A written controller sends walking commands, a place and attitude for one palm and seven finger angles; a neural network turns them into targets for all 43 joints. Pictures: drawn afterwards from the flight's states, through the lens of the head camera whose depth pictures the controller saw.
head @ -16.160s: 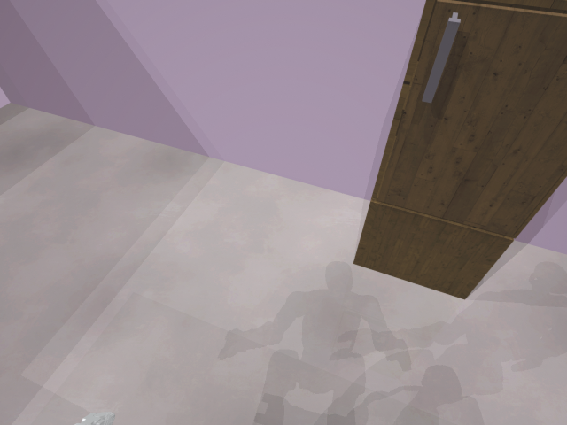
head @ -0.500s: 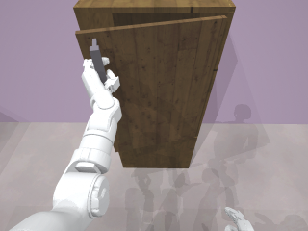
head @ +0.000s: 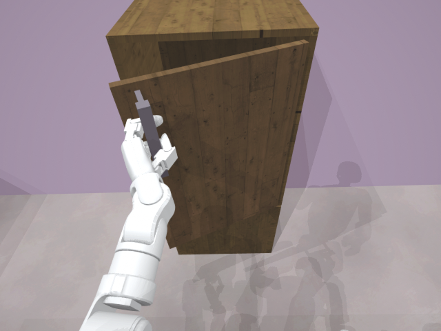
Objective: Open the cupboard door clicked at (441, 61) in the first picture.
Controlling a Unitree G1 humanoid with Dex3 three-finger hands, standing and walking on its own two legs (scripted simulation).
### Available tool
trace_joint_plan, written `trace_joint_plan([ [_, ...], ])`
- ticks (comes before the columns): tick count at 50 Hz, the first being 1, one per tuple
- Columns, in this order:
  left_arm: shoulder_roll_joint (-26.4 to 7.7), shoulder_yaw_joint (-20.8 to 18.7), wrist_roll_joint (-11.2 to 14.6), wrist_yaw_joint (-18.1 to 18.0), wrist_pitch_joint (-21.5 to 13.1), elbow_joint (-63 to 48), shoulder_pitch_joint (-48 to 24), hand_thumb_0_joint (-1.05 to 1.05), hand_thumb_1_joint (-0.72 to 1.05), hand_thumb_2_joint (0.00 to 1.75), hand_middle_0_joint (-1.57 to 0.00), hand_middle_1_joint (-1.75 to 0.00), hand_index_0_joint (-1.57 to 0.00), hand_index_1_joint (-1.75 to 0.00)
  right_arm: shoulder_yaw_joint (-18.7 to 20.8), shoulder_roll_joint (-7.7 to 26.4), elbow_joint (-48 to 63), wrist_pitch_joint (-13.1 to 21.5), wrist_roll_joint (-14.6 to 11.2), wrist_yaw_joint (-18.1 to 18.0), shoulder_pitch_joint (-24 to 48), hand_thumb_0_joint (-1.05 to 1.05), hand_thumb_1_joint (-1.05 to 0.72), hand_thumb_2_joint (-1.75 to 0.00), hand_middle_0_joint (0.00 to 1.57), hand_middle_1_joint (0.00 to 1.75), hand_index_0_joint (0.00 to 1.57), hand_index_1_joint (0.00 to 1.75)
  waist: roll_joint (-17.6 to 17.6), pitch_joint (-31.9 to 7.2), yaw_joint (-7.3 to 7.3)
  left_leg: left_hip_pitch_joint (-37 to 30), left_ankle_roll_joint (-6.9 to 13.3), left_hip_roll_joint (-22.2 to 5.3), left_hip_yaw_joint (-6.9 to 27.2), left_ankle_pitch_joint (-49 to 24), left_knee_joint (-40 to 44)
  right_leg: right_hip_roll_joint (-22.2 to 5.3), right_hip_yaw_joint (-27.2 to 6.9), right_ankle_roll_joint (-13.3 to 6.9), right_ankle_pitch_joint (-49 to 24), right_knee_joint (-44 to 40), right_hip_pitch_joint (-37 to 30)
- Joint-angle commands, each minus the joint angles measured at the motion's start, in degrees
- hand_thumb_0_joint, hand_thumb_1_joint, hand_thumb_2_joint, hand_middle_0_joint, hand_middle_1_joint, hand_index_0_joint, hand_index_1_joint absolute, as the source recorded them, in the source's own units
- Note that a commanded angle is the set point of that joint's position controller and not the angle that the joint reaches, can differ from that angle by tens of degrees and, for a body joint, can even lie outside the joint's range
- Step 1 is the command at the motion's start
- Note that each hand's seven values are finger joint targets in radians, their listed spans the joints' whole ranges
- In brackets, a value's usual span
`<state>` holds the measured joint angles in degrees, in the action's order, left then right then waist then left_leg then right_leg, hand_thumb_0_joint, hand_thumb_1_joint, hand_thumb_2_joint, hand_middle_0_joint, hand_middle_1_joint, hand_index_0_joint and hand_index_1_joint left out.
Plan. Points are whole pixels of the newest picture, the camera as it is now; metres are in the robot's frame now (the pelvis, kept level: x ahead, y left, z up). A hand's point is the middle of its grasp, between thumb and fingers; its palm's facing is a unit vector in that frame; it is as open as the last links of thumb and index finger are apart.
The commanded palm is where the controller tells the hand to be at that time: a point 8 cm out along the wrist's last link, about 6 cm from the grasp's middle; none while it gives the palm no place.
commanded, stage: pull the door open along its arc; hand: left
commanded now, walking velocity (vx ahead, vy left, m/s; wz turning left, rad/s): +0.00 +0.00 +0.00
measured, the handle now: (151, 136) +0.44 +0.15 +0.15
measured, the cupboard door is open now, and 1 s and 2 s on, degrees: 23 38 40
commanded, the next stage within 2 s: open thumb and fingers to let go in 0.32 s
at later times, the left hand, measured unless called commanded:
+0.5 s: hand (199, 180) +0.32 +0.05 +0.15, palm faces +0.35 -0.94 -0.02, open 6.1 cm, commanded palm +0.27 +0.09 +0.15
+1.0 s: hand (198, 174) +0.33 +0.05 +0.16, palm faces +0.38 -0.92 -0.01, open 13.4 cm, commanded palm +0.28 +0.09 +0.15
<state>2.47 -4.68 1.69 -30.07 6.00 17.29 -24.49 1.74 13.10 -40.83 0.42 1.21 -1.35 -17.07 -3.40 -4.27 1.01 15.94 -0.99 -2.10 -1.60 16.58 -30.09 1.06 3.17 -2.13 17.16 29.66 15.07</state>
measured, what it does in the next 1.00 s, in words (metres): stands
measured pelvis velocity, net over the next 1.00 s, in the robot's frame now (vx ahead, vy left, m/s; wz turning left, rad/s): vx -0.02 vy -0.01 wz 0.05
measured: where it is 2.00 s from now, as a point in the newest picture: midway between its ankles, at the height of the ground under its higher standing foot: outside the picture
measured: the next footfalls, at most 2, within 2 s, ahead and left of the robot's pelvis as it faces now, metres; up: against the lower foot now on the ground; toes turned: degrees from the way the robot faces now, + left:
none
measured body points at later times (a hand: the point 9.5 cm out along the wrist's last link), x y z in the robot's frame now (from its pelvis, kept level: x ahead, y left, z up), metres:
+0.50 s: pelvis +0.00 -0.01 +0.00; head -0.03 -0.04 +0.45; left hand +0.30 +0.10 +0.16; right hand +0.23 -0.17 -0.09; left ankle -0.01 +0.13 -0.73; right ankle -0.02 -0.09 -0.73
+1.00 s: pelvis -0.02 -0.01 +0.00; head -0.04 -0.03 +0.45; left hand +0.30 +0.10 +0.16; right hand +0.17 -0.21 -0.10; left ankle -0.01 +0.13 -0.73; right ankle -0.02 -0.09 -0.74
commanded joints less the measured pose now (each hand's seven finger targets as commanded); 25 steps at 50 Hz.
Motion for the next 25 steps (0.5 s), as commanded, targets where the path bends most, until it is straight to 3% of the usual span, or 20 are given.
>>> trace_joint_plan([
  [1, 1.33, 6.64, -1.23, -0.53, -1.48, -24.4, -14.47, 0.0, 0.9, 0.9, -0.4, -1.35, -0.4, -1.35, 0.7, 3.66, 11.19, 2.35, 0.2, -0.13, 11.93, 0.0, -0.9, -0.9, 0.2, 0.3, 0.2, 0.3, 6.61, -13.8, -2.44, -7.92, 1.96, 2.08, -0.53, -19.09, 1.62, -1.25, -0.1, 0.89, -22.43, -3.81, -8.66],
  [3, 3.76, 9.29, -2.05, -1.34, -0.08, -26.57, -9.35, 0.0, 0.9, 0.9, -0.4, -1.35, -0.4, -1.35, 0.46, 2.77, 11.57, 1.6, 0.39, 0.14, 13.45, 0.0, -0.9, -0.9, 0.2, 0.3, 0.2, 0.3, 7.71, -12.08, -2.7, -8.81, 1.83, 1.89, -0.07, -19.81, 1.69, -1.43, 0.36, 0.72, -22.76, -4.06, -9.13],
  [9, 9.8, 16.1, -5.11, -4.4, 4.01, -33.98, -2.7, 0.0, 0.9, 0.9, -0.4, -1.35, -0.4, -1.35, -0.22, 1.06, 12.36, -1.0, 0.85, 1.78, 17.09, 0.0, -0.9, -0.9, 0.2, 0.3, 0.2, 0.3, 7.89, -9.72, -2.6, -10.85, 1.41, 1.89, 0.9, -20.6, 0.84, -1.86, 0.59, 0.23, -22.85, -4.57, -8.51],
  [15, 14.84, 21.18, -3.61, -5.37, 9.23, -40.74, 7.75, 0.0, 0.9, 0.9, -0.4, -1.35, -0.4, -1.35, -1.01, -0.02, 13.55, -4.01, 0.56, 4.28, 20.81, 0.0, -0.9, -0.9, 0.2, 0.3, 0.2, 0.3, 6.22, -9.84, -3.45, -10.73, 0.73, 1.75, 1.7, -22.91, -0.78, -1.89, 1.13, -0.1, -27.74, -2.79, -9.48],
  [19, 11.98, 18.51, -3.3, -6.34, 10.89, -38.97, 0.25, 0.0, 0.9, 0.9, -0.4, -1.35, -0.4, -1.35, -1.64, 0.06, 12.4, -5.1, 0.46, 3.89, 22.69, 0.0, -0.9, -0.9, 0.2, 0.3, 0.2, 0.3, 6.14, -8.44, -3.05, -9.55, 0.76, 2.21, 1.8, -20.51, -1.18, -2.03, 0.6, -0.02, -25.19, -3.12, -7.85],
  [21, 9.54, 15.85, -3.3, -7.05, 10.93, -34.52, -7.34, 0.0, 0.9, 0.9, -0.4, -1.35, -0.4, -1.35, -1.94, 0.19, 11.03, -4.95, 0.4, 2.93, 22.59, 0.0, -0.9, -0.9, 0.2, 0.3, 0.2, 0.3, 8.62, -7.86, -2.32, -8.55, 1.01, 2.72, 1.97, -18.48, -1.15, -2.45, -0.16, 0.42, -23.3, -4.03, -7.03],
  [22, 9.8, 15.58, -3.31, -7.12, 10.84, -32.98, -6.45, 0.0, 0.83, 0.87, -0.4, -1.34, -0.4, -1.34, -1.81, -0.06, 10.79, -4.75, 0.48, 2.55, 22.64, 0.0, -0.9, -0.9, 0.2, 0.3, 0.2, 0.3, 8.35, -6.66, -2.84, -8.58, 1.07, 2.62, 2.04, -17.86, -1.05, -2.26, -0.15, 0.32, -21.41, -4.66, -6.49],
  [25, 10.92, 16.29, -3.72, -6.93, 10.14, -33.47, -4.49, 0.0, 0.62, 0.78, -0.38, -1.32, -0.38, -1.32, -1.72, -0.15, 11.56, -4.53, 0.76, 2.29, 21.89, 0.0, -0.9, -0.9, 0.2, 0.3, 0.2, 0.3, 8.94, -10.62, -3.52, -9.02, 1.06, 2.82, 1.96, -19.21, -0.72, -2.75, -0.32, 0.52, -25.13, -3.48, -9.12],
])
